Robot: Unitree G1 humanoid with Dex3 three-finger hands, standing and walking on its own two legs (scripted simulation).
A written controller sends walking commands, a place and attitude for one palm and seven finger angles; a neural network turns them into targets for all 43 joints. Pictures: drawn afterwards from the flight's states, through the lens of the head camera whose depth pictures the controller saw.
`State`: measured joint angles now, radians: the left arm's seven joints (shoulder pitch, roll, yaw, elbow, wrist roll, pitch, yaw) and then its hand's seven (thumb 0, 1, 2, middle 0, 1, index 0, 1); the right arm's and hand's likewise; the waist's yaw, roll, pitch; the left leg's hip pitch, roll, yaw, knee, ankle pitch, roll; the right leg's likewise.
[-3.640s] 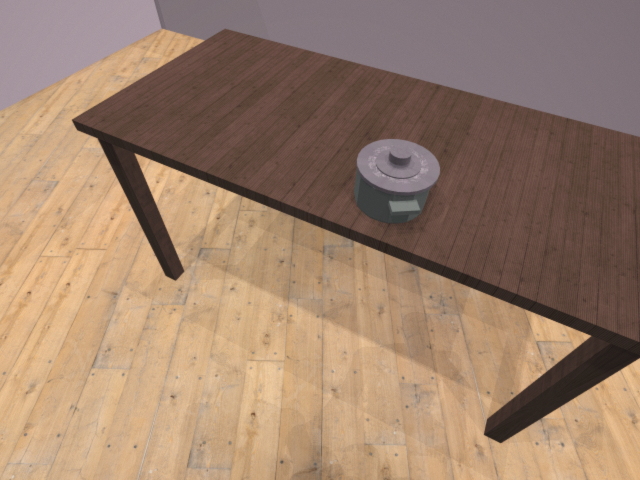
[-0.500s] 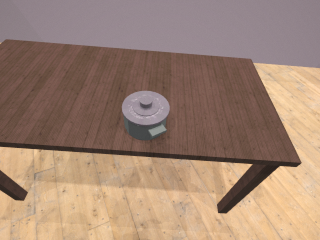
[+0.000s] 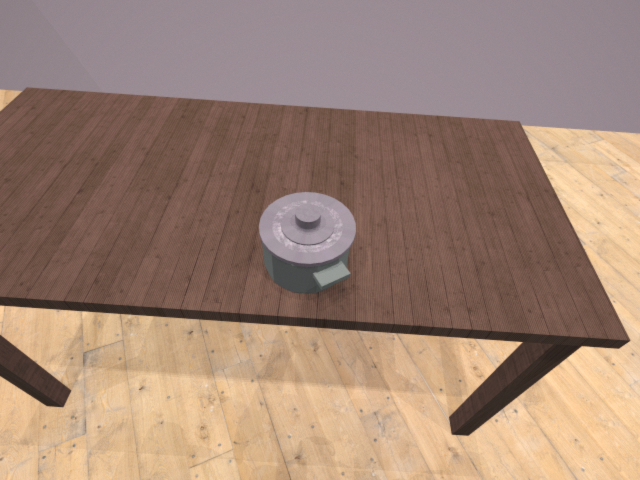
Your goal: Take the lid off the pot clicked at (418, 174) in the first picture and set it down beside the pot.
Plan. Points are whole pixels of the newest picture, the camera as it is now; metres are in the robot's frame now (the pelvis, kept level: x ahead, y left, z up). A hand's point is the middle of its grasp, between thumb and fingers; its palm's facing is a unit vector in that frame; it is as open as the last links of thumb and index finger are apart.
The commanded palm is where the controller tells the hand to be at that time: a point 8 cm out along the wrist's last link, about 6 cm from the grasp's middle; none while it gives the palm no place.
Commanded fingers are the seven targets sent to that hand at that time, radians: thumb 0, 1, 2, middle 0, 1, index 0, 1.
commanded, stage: come to a stop and stand still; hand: left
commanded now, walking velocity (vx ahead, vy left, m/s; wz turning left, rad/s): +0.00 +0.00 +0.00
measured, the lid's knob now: (308, 216) +0.49 +0.06 +0.03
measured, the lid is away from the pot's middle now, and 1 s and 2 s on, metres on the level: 0.01 0.01 0.01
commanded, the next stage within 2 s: look again from close up in 0.14 s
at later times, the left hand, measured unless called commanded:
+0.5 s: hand out of the picture +0.02 +0.14 -0.18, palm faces +0.02 -0.98 -0.18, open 7.3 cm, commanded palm none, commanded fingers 0.00 0.90 0.90 -0.20 -0.30 -0.20 -0.30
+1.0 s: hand out of the picture +0.00 +0.12 -0.18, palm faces +0.03 -0.99 -0.16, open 7.3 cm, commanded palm none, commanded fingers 0.00 0.90 0.90 -0.20 -0.30 -0.20 -0.30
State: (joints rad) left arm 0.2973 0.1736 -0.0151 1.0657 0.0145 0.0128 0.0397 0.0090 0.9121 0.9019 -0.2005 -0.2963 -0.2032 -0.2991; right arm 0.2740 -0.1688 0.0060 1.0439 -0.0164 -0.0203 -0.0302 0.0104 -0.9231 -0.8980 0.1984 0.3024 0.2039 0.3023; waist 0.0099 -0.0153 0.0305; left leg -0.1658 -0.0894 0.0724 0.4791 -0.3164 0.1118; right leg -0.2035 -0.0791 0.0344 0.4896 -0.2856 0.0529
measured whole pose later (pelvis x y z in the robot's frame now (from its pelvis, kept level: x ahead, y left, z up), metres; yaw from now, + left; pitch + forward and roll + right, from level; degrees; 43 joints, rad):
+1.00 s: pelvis +0.01 -0.04 +0.01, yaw +0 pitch +0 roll +0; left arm 0.30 0.14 -0.02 1.10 0.01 -0.01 0.04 0.01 0.91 0.90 -0.20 -0.30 -0.20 -0.30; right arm 0.29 -0.12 0.00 1.14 -0.01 -0.02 -0.04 0.01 -0.92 -0.90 0.20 0.30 0.20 0.30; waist 0.01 -0.02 0.04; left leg -0.14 -0.03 0.05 0.44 -0.31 0.05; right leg -0.17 -0.03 0.01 0.44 -0.27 0.03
